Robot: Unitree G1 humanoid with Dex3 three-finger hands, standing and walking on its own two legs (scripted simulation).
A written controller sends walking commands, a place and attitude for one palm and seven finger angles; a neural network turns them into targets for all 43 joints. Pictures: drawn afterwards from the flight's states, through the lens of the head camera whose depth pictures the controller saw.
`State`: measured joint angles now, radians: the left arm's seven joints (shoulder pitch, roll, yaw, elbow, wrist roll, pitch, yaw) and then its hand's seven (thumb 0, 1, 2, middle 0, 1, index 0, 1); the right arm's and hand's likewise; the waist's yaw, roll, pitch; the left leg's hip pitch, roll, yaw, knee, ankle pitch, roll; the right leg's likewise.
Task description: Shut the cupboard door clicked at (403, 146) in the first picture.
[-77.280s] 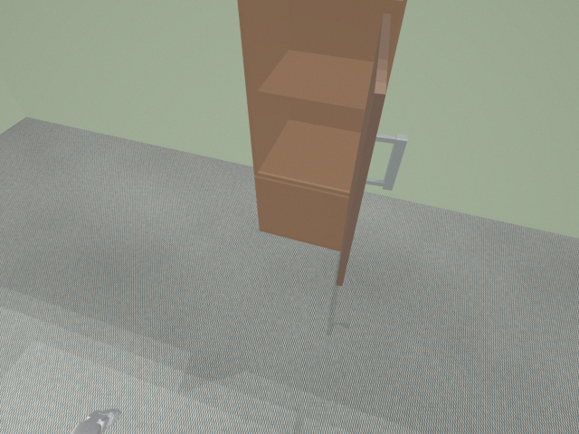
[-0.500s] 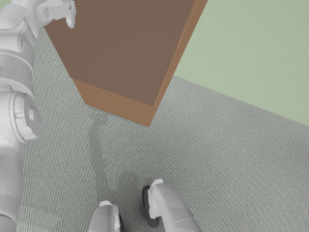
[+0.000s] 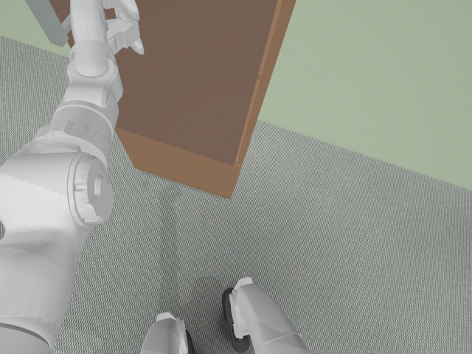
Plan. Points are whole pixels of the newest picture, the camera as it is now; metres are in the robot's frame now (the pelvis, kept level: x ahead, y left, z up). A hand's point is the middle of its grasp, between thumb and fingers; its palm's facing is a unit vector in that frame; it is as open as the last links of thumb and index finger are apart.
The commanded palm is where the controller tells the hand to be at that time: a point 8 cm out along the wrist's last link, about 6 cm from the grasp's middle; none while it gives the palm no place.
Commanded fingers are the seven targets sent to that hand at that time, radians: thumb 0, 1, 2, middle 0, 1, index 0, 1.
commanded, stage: pull the fist back off the door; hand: left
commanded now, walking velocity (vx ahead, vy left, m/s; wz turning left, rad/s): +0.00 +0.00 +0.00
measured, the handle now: out of the picture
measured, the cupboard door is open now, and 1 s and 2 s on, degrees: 0 0 0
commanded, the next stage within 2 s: draw the hand back to the body in 0.50 s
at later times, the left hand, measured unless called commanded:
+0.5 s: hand (131, 60) +0.53 +0.04 +0.11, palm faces -0.03 -1.00 -0.04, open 3.1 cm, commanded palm +0.51 +0.09 +0.11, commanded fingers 0.00 0.90 0.90 -1.30 -1.50 -1.30 -1.50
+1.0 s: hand (53, 105) +0.44 +0.12 +0.15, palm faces +0.00 -1.00 -0.02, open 3.1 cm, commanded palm +0.40 +0.16 +0.16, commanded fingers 0.00 0.90 0.90 -1.30 -1.50 -1.30 -1.50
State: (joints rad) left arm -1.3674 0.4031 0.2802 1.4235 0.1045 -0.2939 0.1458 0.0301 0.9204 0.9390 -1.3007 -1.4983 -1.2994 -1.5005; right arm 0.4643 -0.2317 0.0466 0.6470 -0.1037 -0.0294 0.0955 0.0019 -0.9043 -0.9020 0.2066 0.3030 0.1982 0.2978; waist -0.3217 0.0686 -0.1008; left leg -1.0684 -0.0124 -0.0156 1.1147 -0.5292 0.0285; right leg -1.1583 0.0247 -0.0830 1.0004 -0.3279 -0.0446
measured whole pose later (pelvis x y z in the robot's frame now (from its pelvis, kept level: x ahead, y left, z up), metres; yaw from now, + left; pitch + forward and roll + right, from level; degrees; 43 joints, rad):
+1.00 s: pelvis +0.03 +0.00 +0.06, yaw -1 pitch +11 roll +0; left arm -0.48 0.19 0.15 0.66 -0.14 -0.30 -0.03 0.02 0.90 0.90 -1.30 -1.50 -1.30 -1.50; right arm 0.39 -0.24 0.00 0.60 0.02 0.01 -0.01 0.01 -0.90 -0.90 0.21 0.30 0.20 0.30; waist -0.06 0.04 -0.10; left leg -0.50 -0.01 0.02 0.76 -0.44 0.02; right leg -0.63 0.04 -0.04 0.72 -0.28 -0.04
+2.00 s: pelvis +0.03 +0.01 +0.09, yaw +1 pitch -5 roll -1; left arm 0.44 0.33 0.35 -0.34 -0.05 -0.12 0.13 0.02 0.90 0.90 -0.26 -0.36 -0.26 -0.36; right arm 0.22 -0.24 0.00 0.65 0.00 -0.11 -0.08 0.01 -0.90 -0.90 0.21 0.30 0.20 0.30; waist 0.07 0.09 0.01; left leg -0.03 -0.04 -0.01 0.42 -0.30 0.04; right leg -0.16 0.01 -0.05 0.41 -0.17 -0.02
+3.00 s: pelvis -0.06 +0.02 +0.07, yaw +0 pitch +0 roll +0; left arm 0.49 0.37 0.40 -0.43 -0.02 -0.20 0.16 0.02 0.89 0.90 -0.21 -0.30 -0.21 -0.30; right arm 0.24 -0.22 0.00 0.58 0.00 -0.04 -0.06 0.01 -0.90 -0.90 0.21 0.30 0.20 0.30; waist -0.02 -0.01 0.01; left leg -0.39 -0.04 0.04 0.67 -0.32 0.05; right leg -0.44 0.01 0.01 0.59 -0.16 0.00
